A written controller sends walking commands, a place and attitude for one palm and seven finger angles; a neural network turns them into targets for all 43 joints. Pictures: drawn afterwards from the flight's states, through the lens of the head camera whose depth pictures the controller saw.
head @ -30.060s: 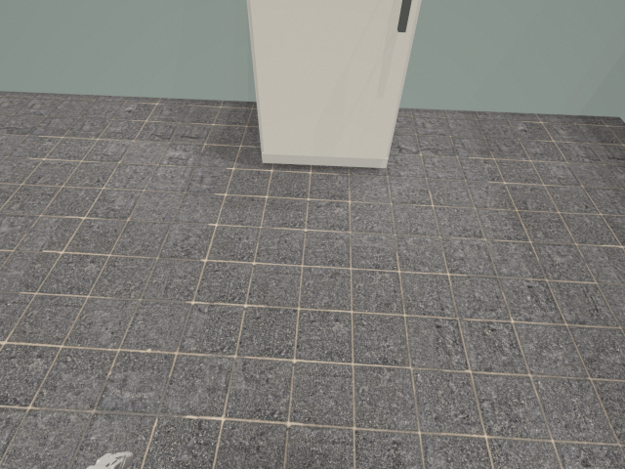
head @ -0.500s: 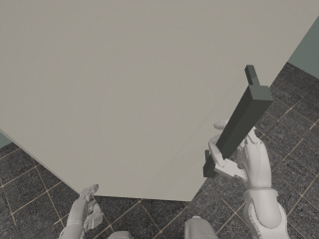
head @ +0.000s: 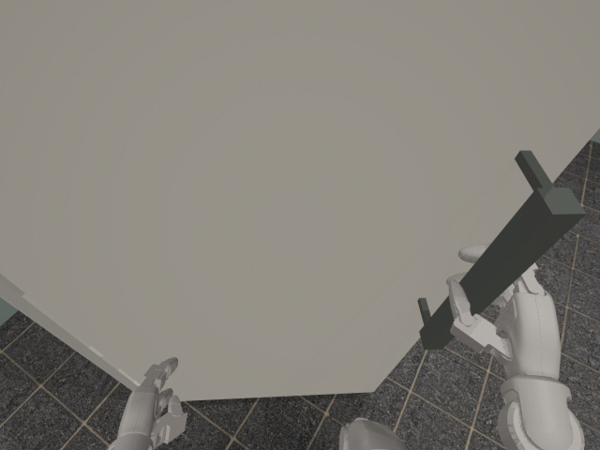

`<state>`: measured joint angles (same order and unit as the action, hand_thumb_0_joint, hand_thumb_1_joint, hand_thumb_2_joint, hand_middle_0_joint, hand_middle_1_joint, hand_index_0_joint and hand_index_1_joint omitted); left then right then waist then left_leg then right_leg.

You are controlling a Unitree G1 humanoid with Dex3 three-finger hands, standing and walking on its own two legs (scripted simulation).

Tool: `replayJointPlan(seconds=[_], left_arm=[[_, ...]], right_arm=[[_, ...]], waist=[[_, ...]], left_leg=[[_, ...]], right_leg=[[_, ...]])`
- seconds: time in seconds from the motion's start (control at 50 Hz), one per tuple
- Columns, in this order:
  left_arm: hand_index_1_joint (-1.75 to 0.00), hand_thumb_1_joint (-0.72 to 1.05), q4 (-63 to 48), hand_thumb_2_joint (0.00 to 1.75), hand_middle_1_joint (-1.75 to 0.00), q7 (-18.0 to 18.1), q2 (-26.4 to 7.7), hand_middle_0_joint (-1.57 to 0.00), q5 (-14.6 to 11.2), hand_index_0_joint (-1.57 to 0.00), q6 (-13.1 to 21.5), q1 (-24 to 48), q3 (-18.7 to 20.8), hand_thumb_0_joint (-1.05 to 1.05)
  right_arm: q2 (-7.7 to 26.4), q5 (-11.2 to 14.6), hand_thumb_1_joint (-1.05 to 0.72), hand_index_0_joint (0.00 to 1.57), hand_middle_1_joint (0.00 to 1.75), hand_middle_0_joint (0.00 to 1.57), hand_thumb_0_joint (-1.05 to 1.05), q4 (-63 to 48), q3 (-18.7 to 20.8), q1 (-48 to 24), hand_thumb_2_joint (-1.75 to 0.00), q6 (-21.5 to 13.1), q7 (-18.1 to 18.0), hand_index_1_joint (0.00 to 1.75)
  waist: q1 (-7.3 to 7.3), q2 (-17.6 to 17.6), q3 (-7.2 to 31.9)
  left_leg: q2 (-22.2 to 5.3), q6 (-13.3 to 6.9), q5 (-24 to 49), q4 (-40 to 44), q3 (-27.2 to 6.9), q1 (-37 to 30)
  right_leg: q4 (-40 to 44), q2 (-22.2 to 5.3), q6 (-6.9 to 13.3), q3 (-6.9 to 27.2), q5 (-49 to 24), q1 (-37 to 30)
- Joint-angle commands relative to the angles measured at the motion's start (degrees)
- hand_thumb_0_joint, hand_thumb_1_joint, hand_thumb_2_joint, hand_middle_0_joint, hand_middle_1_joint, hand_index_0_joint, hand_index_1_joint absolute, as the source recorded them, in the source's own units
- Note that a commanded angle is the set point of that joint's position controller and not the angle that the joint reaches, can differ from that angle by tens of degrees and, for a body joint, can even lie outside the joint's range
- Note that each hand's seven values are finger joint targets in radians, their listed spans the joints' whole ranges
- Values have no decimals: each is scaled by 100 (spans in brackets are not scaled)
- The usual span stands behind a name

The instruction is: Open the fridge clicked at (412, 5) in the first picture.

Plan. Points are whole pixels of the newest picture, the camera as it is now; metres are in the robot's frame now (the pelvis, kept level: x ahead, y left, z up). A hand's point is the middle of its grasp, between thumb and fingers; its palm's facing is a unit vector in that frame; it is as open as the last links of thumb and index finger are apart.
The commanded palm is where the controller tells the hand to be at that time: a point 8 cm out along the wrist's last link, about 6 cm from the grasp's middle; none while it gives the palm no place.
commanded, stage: walk backward, drawing the door open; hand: right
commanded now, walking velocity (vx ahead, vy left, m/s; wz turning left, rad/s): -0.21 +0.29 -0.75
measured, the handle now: (468, 272) +0.31 -0.16 +0.11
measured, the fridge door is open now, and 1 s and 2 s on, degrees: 57 72 70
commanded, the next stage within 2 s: stop walking and hold the door back in 0.36 s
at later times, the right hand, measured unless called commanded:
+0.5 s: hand out of the picture +0.11 -0.12 +0.11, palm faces +0.51 +0.82 -0.26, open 6.6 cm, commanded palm +0.09 -0.15 +0.10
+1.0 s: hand out of the picture +0.13 -0.12 +0.11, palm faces +0.49 +0.85 -0.21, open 6.1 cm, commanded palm +0.10 -0.16 +0.10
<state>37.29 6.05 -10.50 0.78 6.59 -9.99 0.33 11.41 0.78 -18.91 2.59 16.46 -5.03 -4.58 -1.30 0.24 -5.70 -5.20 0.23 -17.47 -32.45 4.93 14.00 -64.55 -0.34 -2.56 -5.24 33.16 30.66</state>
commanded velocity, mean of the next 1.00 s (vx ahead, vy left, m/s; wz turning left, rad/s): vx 0.02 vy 0.01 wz -0.22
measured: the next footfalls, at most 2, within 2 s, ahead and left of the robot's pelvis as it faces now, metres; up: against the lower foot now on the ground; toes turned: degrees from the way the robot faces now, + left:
right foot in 0.12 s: +0.02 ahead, -0.07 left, +0.00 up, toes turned -13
left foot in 0.46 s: -0.01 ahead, +0.25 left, +0.00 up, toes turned -12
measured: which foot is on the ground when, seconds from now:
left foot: down 0.00-0.10, up 0.12-0.44, down 0.46-0.86, up 0.88-1.00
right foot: up 0.00-0.10, down 0.12-0.46, up 0.48-0.84, down 0.86-1.00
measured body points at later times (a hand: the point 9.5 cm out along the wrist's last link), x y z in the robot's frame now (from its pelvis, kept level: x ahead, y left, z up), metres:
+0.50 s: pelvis -0.08 +0.14 +0.00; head -0.05 +0.15 +0.45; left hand +0.15 +0.29 -0.10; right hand +0.08 -0.16 +0.12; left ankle -0.04 +0.26 -0.74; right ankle -0.04 -0.04 -0.71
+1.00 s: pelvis -0.18 +0.17 +0.01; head -0.16 +0.18 +0.46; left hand +0.04 +0.34 -0.10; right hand +0.09 -0.16 +0.12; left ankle -0.09 +0.26 -0.68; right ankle -0.22 +0.07 -0.74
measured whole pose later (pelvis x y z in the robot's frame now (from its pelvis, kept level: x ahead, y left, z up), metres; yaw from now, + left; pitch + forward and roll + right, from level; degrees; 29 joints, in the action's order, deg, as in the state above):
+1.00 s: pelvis -0.18 +0.17 +0.01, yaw -24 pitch -1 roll +1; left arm 39.6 5.4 -12.1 -1.7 4.1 -13.7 -1.2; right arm 13.8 1.8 35.0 2.4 -27.4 -7.5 -5.8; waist -0.6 -1.4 -2.1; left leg -1.5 1.0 -22.5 -51.5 4.0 26.4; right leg -26.2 -1.2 1.9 -2.9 14.3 10.6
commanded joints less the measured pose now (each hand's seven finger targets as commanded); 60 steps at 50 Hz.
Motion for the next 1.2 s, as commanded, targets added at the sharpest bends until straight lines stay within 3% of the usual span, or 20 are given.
replayJointPlan(seconds=[0.0,0.06,0.08,0.1,0.12,0.22,0.38,0.4,0.44,0.48,0.54,0.78,0.82,0.86,0.92,0.98,1.06,1.1,1.14,1.18], left_arm=[[-30,90,-1112,90,-30,113,-186,-20,94,-20,324,373,-8,0],[-30,90,-1191,90,-30,161,-439,-20,68,-20,269,24,126,0],[-30,90,-1351,90,-30,135,-747,-20,62,-20,318,198,246,0],[-30,90,-1263,90,-30,3,-689,-20,119,-20,345,154,189,0],[-30,90,-1187,90,-30,-53,-640,-20,127,-20,402,140,181,0],[-30,90,-1065,90,-30,-113,-695,-20,-15,-20,314,294,167,0],[-30,90,-1254,90,-30,-80,-623,-20,-45,-20,332,434,62,0],[-30,90,-1224,90,-30,-109,-507,-20,-56,-20,313,373,42,0],[-30,90,-1198,90,-30,-127,-257,-20,-20,-20,244,584,-22,0],[-30,90,-906,90,-30,-72,-416,-20,-23,-20,319,326,51,0],[-30,90,-659,90,-30,120,-629,-20,-50,-20,252,314,23,0],[-30,90,-515,90,-30,16,-876,-20,-103,-20,-80,90,64,0],[-30,90,-532,90,-30,50,-1014,-20,-103,-20,-82,-20,116,0],[-30,90,-581,90,-30,16,-1102,-20,-136,-20,-64,127,134,0],[-30,90,-402,90,-30,-9,-991,-20,-283,-20,-44,29,99,0],[-30,90,-331,90,-30,5,-1051,-20,-274,-20,-50,-98,85,0],[-30,90,-259,90,-30,34,-1092,-20,-244,-20,-5,-139,19,0],[-30,90,-267,90,-30,52,-992,-20,-253,-20,-15,-90,24,0],[-30,90,-419,90,-30,50,-909,-20,-285,-20,7,-103,117,0],[-30,90,-285,90,-30,-16,-961,-20,-279,-20,59,-122,144,0]], right_arm=[[670,-13,-90,45,140,45,0,-1716,559,-665,-90,-663,-33,140],[543,48,-90,45,140,45,0,-1984,280,-804,-90,-668,10,140],[527,71,-90,45,140,45,0,-2190,221,-831,-90,-724,23,140],[693,-149,-90,45,140,45,0,-2102,326,-797,-90,-854,-18,140],[611,-164,-90,45,140,45,0,-1842,322,-622,-90,-909,2,140],[524,-101,-90,45,140,45,0,-1767,248,-875,-90,-557,-99,140],[851,116,-90,45,140,45,0,-1515,688,-341,-90,-401,-303,140],[964,91,-90,45,140,45,0,-1644,737,-354,-90,-421,-284,140],[1644,67,-90,45,140,45,0,-1907,1314,-483,-90,-426,-352,140],[837,60,-90,45,140,45,0,-595,643,-1130,-90,-251,-316,140],[1377,71,-90,45,140,45,0,807,1097,-2579,-90,-451,-455,140],[1403,91,-90,45,140,45,0,2966,550,-5861,-90,-719,-407,140],[1289,133,-90,45,140,45,0,3167,444,-6117,-90,-804,-311,140],[951,110,-90,45,140,45,0,3186,230,-6948,-90,-809,-248,140],[1412,24,-90,45,140,45,0,4025,481,-7329,-90,-668,-207,140],[988,79,-90,45,140,45,0,4388,204,-7365,-90,-583,-33,140],[1232,120,-90,45,140,45,0,4678,357,-7416,-90,-585,25,140],[1422,75,-90,45,140,45,0,4755,474,-7237,-90,-622,21,140],[2015,78,-90,45,140,45,0,4618,1014,-6885,-90,-589,-33,140],[1921,156,-90,45,140,45,0,4426,1078,-6585,-90,-577,17,140]], waist=[[116,1175,1490],[-180,30,1848],[33,-1627,1836],[132,-1668,1894],[32,-1630,1883],[138,-1148,1496],[219,-1367,1177],[196,-598,1106],[262,1313,1061],[115,1150,1461],[31,829,1359],[210,1186,1649],[49,-162,1789],[87,-1894,1395],[73,-649,1306],[123,-922,1411],[144,-875,1631],[138,67,1812],[233,1315,1823],[190,1164,1754]], left_leg=[[-1142,-1014,4458,331,-67,-838],[-531,-447,2735,-1312,162,254],[355,189,-611,-2608,276,1875],[421,280,-1992,-3266,-538,2275],[454,283,-1894,-3703,-730,2601],[357,290,-243,-2509,-503,1167],[705,182,-138,716,56,-936],[416,96,245,1569,-203,-745],[-1502,-850,1129,2075,-2040,49],[-1675,-846,2054,1533,-2050,-107],[-1395,-597,3605,986,-1023,-533],[-1211,-537,-1610,2049,-1333,-149],[-458,-174,-1443,777,-782,373],[549,138,-968,-1762,267,1711],[205,58,-712,-2437,-477,2168],[286,49,-422,-1463,-122,1281],[552,40,-148,28,110,-118],[-18,-257,-111,877,-897,-1450],[-1786,-1268,754,1669,-3300,-1960],[-1580,-1190,1112,1466,-2792,-1653]], right_leg=[[1847,-101,40,-268,-469,-758],[4316,-375,140,65,-2992,-2891],[4691,-2203,845,2529,-6392,-3903],[4611,-3041,1425,3551,-7769,-4081],[4582,-2975,1370,3844,-7538,-4193],[4627,-1643,934,1336,-4557,-2451],[4845,-1019,663,1347,-935,-922],[4114,-515,422,1061,-912,-1019],[903,335,-63,332,-186,-287],[-1021,223,-2,983,-341,190],[-829,46,-66,830,-1034,173],[3800,206,434,-180,-934,-1899],[4860,-111,668,205,-819,-2838],[5416,-1844,1497,2398,-560,-2905],[5107,-2019,1704,2657,-942,-2764],[4664,-1607,1346,1397,-2007,-2560],[4103,-1433,1056,1078,-1948,-2052],[3019,-922,700,590,-1758,-974],[800,-46,241,323,-116,391],[285,-202,183,845,-409,228]])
